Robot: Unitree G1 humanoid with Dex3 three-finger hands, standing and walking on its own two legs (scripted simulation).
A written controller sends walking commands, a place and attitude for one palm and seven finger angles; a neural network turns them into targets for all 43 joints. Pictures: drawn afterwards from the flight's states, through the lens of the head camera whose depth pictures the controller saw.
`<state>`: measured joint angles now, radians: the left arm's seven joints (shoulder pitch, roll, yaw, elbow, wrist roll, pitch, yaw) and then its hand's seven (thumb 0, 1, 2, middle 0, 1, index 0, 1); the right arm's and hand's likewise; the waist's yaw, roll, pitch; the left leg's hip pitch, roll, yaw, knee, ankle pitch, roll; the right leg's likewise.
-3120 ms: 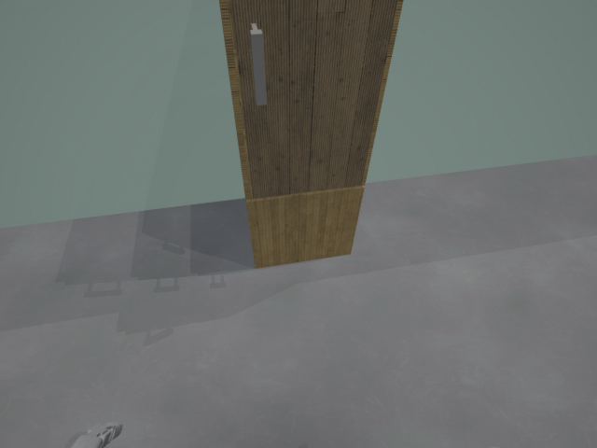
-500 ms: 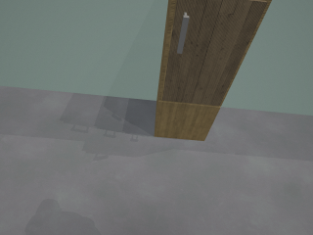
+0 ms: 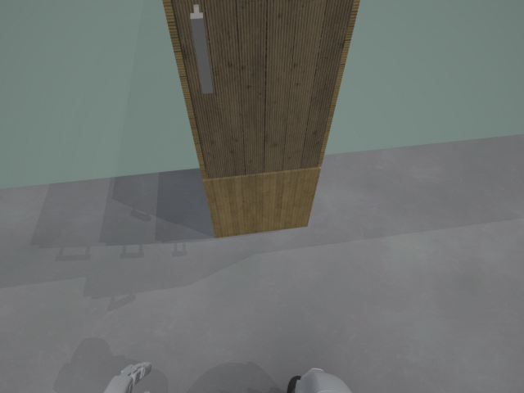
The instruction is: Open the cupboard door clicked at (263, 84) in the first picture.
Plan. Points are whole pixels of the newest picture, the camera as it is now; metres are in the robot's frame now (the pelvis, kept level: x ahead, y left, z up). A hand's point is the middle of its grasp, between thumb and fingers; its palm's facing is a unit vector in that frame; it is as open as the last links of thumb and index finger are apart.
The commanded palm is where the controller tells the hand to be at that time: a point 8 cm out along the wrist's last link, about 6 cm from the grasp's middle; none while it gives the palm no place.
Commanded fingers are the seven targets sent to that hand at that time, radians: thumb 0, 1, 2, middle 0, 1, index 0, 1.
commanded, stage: take the last steps up to it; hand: left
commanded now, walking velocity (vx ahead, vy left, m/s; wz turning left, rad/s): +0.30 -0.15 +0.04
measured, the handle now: (202, 51) +0.73 +0.12 +0.12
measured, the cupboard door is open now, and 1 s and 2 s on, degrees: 0 0 0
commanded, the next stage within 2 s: come to a stop and stand still in 0.36 s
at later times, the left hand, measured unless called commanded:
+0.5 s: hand out of the picture +0.14 +0.14 -0.16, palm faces +0.08 -0.99 -0.11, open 7.3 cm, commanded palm none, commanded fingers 0.00 0.90 0.90 -0.20 -0.30 -0.20 -0.30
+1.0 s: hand (207, 315) +0.27 +0.10 -0.13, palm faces +0.11 -0.95 -0.30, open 7.3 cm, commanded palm none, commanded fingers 0.00 0.90 0.90 -0.20 -0.30 -0.20 -0.30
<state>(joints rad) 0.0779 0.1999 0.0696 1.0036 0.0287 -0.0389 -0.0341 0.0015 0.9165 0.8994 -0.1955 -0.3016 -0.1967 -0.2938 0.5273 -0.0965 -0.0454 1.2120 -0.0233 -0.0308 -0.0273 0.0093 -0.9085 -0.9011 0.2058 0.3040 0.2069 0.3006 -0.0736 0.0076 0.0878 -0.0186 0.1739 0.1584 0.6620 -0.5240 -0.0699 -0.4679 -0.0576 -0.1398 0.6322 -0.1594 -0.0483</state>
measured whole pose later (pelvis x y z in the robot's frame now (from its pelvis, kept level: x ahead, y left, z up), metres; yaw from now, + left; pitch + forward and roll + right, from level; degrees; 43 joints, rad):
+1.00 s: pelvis +0.19 -0.10 +0.02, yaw +3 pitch -1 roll +3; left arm 0.15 0.14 0.05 0.98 0.03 0.00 0.05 0.00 0.91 0.90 -0.20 -0.30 -0.20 -0.29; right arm 0.16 -0.23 -0.09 1.02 -0.03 0.09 -0.01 0.01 -0.92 -0.90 0.20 0.30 0.20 0.30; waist 0.01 0.05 0.09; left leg -0.46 -0.01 0.00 1.21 -0.39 -0.06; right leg -0.36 -0.11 -0.11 0.52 -0.15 -0.02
